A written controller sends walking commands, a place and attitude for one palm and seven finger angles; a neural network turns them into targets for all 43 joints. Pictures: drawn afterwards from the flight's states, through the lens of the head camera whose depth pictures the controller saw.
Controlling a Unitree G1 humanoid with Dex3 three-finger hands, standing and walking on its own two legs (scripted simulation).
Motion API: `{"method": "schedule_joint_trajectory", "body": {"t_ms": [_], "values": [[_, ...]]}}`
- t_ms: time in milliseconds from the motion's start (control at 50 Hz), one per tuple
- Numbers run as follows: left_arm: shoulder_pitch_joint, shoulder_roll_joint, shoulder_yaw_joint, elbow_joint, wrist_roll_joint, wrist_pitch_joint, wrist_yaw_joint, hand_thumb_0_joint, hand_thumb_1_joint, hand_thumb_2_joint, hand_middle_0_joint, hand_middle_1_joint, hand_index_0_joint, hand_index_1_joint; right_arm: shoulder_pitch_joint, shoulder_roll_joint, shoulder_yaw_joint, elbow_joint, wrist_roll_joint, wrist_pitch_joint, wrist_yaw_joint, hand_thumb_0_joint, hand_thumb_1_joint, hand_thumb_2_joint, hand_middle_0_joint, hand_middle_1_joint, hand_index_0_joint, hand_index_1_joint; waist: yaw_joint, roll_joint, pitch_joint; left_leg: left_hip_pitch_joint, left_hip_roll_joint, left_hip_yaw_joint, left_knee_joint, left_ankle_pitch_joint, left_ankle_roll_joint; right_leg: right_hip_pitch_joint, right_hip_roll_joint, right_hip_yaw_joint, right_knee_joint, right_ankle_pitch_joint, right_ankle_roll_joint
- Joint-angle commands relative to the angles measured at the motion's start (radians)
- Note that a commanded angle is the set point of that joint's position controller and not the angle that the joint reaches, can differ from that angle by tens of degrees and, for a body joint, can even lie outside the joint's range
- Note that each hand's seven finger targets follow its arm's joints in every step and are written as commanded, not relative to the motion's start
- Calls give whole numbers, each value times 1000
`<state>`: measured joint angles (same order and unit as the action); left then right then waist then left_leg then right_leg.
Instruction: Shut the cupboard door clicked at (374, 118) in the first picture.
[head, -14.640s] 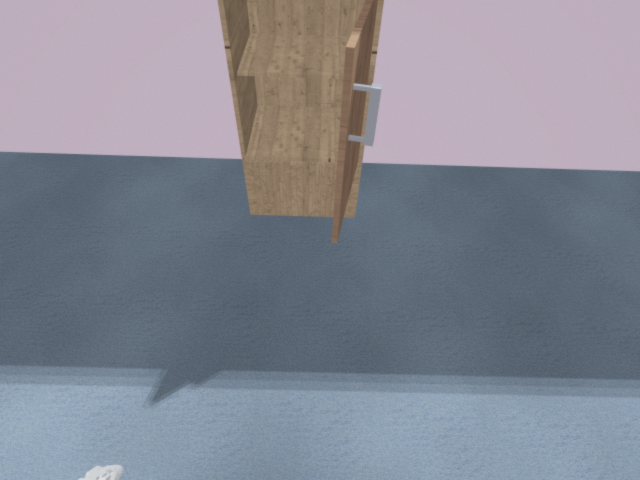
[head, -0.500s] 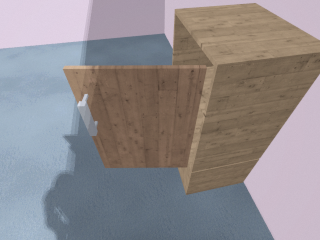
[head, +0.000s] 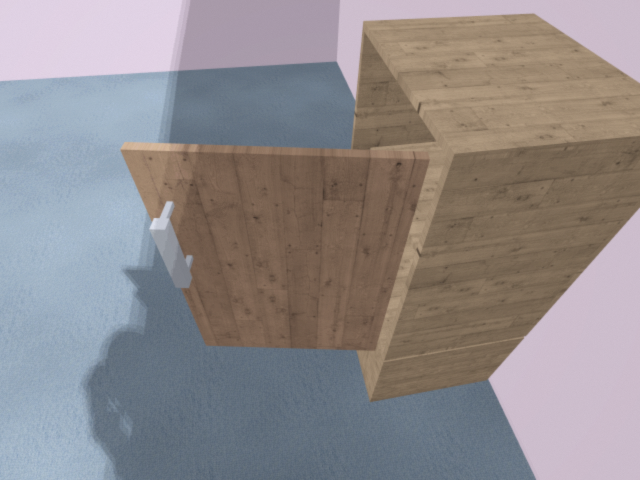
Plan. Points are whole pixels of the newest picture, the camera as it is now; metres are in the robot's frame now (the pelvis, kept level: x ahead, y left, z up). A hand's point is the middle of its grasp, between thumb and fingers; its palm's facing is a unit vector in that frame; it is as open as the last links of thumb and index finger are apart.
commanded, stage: come to a stop and stand still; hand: left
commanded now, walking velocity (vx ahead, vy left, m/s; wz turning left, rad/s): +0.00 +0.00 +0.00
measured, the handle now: (176, 245) +0.46 +0.27 -0.02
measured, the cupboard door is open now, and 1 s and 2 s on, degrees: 78 78 78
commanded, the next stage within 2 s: look again from close up in 0.28 s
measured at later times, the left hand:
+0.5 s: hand out of the picture +0.02 +0.18 -0.17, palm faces +0.03 -0.98 -0.21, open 7.4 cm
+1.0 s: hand out of the picture +0.01 +0.17 -0.17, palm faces +0.04 -0.98 -0.20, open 7.4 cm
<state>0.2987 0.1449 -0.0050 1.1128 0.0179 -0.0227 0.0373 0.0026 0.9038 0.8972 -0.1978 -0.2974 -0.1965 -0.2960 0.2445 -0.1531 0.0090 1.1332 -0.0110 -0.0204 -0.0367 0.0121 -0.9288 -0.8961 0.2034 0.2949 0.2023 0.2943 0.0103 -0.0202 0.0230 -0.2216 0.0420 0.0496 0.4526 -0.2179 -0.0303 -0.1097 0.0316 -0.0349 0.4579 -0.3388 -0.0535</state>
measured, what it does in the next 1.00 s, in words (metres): stands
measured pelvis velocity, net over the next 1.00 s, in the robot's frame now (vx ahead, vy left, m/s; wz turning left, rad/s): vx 0.02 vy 0.00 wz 0.00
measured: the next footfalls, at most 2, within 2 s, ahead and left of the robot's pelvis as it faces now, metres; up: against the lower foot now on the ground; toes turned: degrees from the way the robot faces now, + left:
none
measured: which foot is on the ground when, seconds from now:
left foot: down 0.00-1.00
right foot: down 0.00-1.00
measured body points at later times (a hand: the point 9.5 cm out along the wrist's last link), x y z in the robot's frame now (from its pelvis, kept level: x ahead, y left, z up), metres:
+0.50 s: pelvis +0.02 +0.00 +0.00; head +0.04 +0.00 +0.45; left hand +0.02 +0.23 -0.16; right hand +0.05 -0.22 -0.16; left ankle +0.01 +0.14 -0.74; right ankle -0.06 -0.08 -0.74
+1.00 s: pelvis +0.02 +0.00 +0.00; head +0.04 +0.00 +0.45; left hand +0.01 +0.23 -0.16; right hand +0.04 -0.22 -0.16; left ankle +0.01 +0.14 -0.74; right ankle -0.06 -0.08 -0.74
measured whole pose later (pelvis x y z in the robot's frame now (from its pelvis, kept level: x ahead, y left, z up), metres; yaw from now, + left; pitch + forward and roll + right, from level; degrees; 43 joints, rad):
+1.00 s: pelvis +0.02 +0.00 +0.00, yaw +0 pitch +0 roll +1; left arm 0.30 0.16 0.00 1.12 0.02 -0.02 0.04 0.00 0.90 0.90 -0.20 -0.30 -0.20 -0.30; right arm 0.23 -0.15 0.02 1.16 -0.01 -0.01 -0.04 0.00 -0.92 -0.90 0.20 0.29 0.20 0.29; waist 0.01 -0.03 0.03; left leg -0.17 0.03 0.05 0.41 -0.23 -0.03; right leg -0.05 0.02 -0.03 0.40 -0.34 -0.05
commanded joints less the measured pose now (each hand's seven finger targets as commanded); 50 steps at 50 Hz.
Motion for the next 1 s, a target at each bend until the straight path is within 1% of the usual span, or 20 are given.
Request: {"method": "schedule_joint_trajectory", "body": {"t_ms": [0, 80, 200, 260, 340, 380, 420, 440, 520, 540, 620, 660, 740, 820, 840, 860, 880, 940, 960, 980], "values": [[71, 118, 17, -26, -3, -10, 5, 0, 900, 900, -200, -300, -200, -300, 36, -85, -13, -34, 2, -8, 1, 0, -900, -900, 200, 300, 200, 300, -3, 17, 19, 77, 62, -46, -37, 206, 50, -77, -134, 102, -95, 376, 16], [64, 126, 19, -29, -2, -9, 4, 0, 900, 900, -200, -300, -200, -300, 21, -94, -13, -36, 2, -7, 0, 0, -900, -900, 200, 300, 200, 300, -3, 18, 14, 86, 63, -48, -41, 222, 51, -65, -133, 99, -94, 386, 17], [62, 139, 21, -30, -3, -10, 5, 0, 900, 900, -200, -300, -200, -300, 2, -106, -14, -39, 1, -7, -1, 0, -900, -900, 200, 300, 200, 300, -2, -3, -11, 106, 62, -41, -29, 270, 49, -32, -141, 92, -86, 496, 22], [62, 138, 21, -33, -2, -8, 6, 0, 900, 900, -200, -300, -200, -300, -4, -106, -14, -37, 1, -5, -2, 0, -900, -900, 200, 300, 200, 300, 1, -3, 13, 99, 60, -40, -33, 259, 49, -39, -140, 93, -94, 490, 25], [59, 140, 23, -36, -2, -7, 5, 0, 900, 900, -200, -300, -200, -300, -1, -103, -12, -33, 2, -5, -2, 0, -900, -900, 200, 300, 200, 300, 1, 3, 3, 109, 62, -42, -45, 264, 51, -29, -137, 88, -98, 464, 24], [58, 142, 23, -34, -3, -6, 6, 0, 900, 900, -200, -300, -200, -300, -1, -107, -11, -33, 0, -5, -2, 0, -900, -900, 200, 300, 200, 300, 2, 21, -1, 112, 62, -44, -43, 280, 51, -27, -141, 89, -97, 465, 23], [57, 144, 25, -33, -4, -7, 6, 0, 900, 900, -200, -300, -200, -300, 2, -109, -12, -33, 0, -6, -3, 0, -900, -900, 200, 300, 200, 300, 1, 4, -11, 117, 64, -43, -41, 287, 49, -20, -141, 85, -95, 478, 24], [61, 141, 24, -33, -2, -7, 6, 0, 900, 900, -200, -300, -200, -300, 0, -104, -10, -30, 2, -6, -3, 0, -900, -900, 200, 300, 200, 300, 4, -4, 2, 113, 63, -42, -46, 280, 52, -21, -139, 83, -100, 476, 25], [57, 139, 24, -31, -4, -6, 6, 0, 900, 900, -200, -300, -200, -300, 7, -107, -11, -26, 1, -5, -4, 0, -900, -900, 200, 300, 200, 300, 1, 15, 2, 115, 62, -47, -50, 279, 51, -20, -142, 85, -103, 460, 23], [63, 139, 25, -31, -3, -6, 6, 0, 900, 900, -200, -300, -200, -300, 7, -100, -10, -24, 2, -6, -4, 0, -900, -900, 200, 300, 200, 300, 4, 2, 6, 112, 61, -45, -51, 278, 52, -15, -139, 82, -106, 462, 24], [64, 137, 24, -26, -4, -6, 6, 0, 900, 900, -200, -300, -200, -300, 12, -103, -11, -20, 0, -6, -5, 0, -900, -900, 200, 300, 200, 300, 2, 13, -1, 121, 62, -47, -50, 283, 50, -18, -142, 83, -105, 458, 23], [65, 133, 25, -25, -4, -5, 7, 0, 900, 900, -200, -300, -200, -300, 15, -101, -10, -18, 1, -5, -5, 0, -900, -900, 200, 300, 200, 300, 2, -2, 17, 109, 60, -49, -54, 269, 51, -20, -141, 81, -110, 452, 24], [71, 129, 24, -22, -3, -4, 6, 0, 900, 900, -200, -300, -200, -300, 18, -94, -8, -14, 2, -5, -6, 0, -900, -900, 200, 300, 200, 300, 6, 11, 28, 111, 60, -48, -61, 260, 52, -25, -139, 79, -117, 428, 24], [73, 126, 24, -19, -5, -5, 7, 0, 900, 900, -200, -300, -200, -300, 27, -95, -10, -12, 0, -6, -7, 0, -900, -900, 200, 300, 200, 300, 2, 5, 6, 120, 61, -53, -58, 273, 52, -15, -143, 80, -112, 440, 21], [77, 124, 24, -19, -3, -5, 7, 0, 900, 900, -200, -300, -200, -300, 22, -91, -9, -11, 3, -5, -7, 0, -900, -900, 200, 300, 200, 300, 6, -5, 30, 112, 60, -49, -63, 258, 53, -23, -140, 79, -120, 434, 24], [73, 123, 24, -16, -4, -4, 7, 0, 900, 900, -200, -300, -200, -300, 27, -94, -10, -12, 1, -5, -7, 0, -900, -900, 200, 300, 200, 300, 1, 8, 26, 110, 59, -52, -64, 259, 51, -24, -142, 81, -117, 426, 22], [76, 121, 23, -16, -4, -4, 7, 0, 900, 900, -200, -300, -200, -300, 25, -92, -10, -11, 0, -5, -7, 0, -900, -900, 200, 300, 200, 300, 4, 13, 26, 115, 60, -52, -63, 261, 52, -26, -142, 83, -118, 424, 22], [80, 119, 24, -14, -3, -4, 6, 0, 900, 900, -200, -300, -200, -300, 27, -88, -10, -10, 2, -4, -6, 0, -900, -900, 200, 300, 200, 300, 3, 1, 35, 111, 58, -51, -68, 241, 51, -30, -137, 81, -126, 404, 23], [78, 119, 22, -13, -4, -4, 7, 0, 900, 900, -200, -300, -200, -300, 28, -92, -10, -8, 0, -4, -6, 0, -900, -900, 200, 300, 200, 300, 2, 13, 33, 111, 59, -53, -67, 242, 50, -33, -141, 84, -124, 400, 21], [148, 119, 18, 3, 14, -39, 46, 0, 900, 900, -200, -300, -200, -300, -46, -122, -19, -86, 9, -13, 9, 0, -900, -900, 200, 300, 200, 300, 20, 22, 85, 1, 51, -2, 186, 253, 28, -97, -199, 169, -128, 833, 88]]}}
